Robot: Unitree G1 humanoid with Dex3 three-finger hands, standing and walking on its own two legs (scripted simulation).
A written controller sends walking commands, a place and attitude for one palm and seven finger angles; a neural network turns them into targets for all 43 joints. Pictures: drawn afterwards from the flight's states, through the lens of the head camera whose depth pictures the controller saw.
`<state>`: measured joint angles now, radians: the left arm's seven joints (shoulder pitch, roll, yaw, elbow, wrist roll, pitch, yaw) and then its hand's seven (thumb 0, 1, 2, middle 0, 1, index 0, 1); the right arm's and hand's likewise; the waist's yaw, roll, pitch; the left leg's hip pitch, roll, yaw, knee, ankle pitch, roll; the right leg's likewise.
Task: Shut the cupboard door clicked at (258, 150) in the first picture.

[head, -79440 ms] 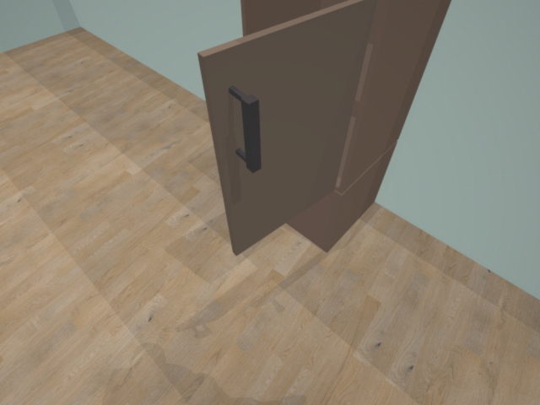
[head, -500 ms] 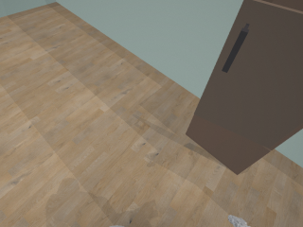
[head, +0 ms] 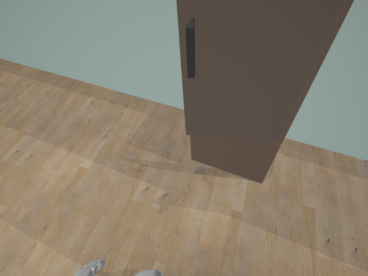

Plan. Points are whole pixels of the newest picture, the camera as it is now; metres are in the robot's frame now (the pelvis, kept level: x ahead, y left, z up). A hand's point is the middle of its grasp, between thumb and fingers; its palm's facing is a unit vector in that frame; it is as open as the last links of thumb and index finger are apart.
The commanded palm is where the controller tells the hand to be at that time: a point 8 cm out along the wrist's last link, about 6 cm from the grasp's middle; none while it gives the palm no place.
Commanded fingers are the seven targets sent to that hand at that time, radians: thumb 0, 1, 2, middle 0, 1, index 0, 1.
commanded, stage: turn to face it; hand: left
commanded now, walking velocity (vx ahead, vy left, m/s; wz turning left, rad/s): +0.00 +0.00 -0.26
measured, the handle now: (191, 49) +0.70 +0.00 +0.11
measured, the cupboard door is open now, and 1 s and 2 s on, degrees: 15 15 15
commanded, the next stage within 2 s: take the last steps up to it in 0.12 s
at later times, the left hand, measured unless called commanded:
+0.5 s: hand out of the picture +0.12 +0.21 -0.16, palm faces -0.12 -0.98 -0.16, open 7.4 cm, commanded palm none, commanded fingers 0.00 0.90 0.90 -0.20 -0.30 -0.20 -0.30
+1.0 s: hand (164, 235) +0.24 +0.07 -0.15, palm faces -0.14 -0.97 -0.22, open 7.2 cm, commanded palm none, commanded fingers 0.00 0.90 0.90 -0.20 -0.30 -0.20 -0.30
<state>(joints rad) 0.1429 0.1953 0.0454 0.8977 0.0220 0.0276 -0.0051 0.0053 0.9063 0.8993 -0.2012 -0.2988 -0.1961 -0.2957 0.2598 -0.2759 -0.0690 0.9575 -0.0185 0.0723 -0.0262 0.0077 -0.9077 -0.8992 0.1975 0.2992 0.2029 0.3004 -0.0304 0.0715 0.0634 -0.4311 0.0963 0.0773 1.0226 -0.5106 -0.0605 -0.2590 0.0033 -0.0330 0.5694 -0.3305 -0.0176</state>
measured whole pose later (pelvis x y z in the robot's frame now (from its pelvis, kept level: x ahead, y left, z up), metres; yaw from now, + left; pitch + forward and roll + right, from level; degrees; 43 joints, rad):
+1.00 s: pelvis +0.16 -0.10 +0.01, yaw -10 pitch +1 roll +0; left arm 0.23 0.17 0.05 1.06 0.02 -0.05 0.02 -0.01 0.94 0.90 -0.20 -0.30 -0.20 -0.30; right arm 0.27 -0.17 -0.05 1.04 -0.03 0.00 -0.01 0.01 -0.91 -0.90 0.19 0.30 0.20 0.30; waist -0.03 0.02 0.03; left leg -0.49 0.08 0.08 0.96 -0.35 -0.03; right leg -0.14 0.03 -0.13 0.36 -0.24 -0.07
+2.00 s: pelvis +0.20 -0.07 +0.00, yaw -13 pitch -2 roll -1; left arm 0.30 0.14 -0.01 1.04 0.01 -0.01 0.06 0.01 0.91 0.90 -0.21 -0.30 -0.20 -0.30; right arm 0.31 -0.16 0.00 1.04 -0.02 -0.01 -0.03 0.01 -0.93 -0.90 0.20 0.30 0.20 0.30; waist -0.01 0.02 0.05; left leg -0.30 -0.02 0.04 0.60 -0.27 0.06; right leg -0.12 0.00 -0.03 0.54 -0.39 0.00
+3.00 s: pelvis +0.20 -0.06 +0.01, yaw -13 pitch +0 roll +0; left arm 0.27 0.22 -0.02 1.09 0.02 -0.02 0.03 0.00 0.91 0.90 -0.20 -0.30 -0.20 -0.30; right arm 0.20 -0.21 0.00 1.11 -0.01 -0.02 -0.01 0.01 -0.91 -0.90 0.20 0.30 0.20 0.30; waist 0.01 -0.02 0.02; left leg -0.26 -0.05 0.04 0.41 -0.15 0.06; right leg -0.12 0.01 0.02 0.42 -0.30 -0.01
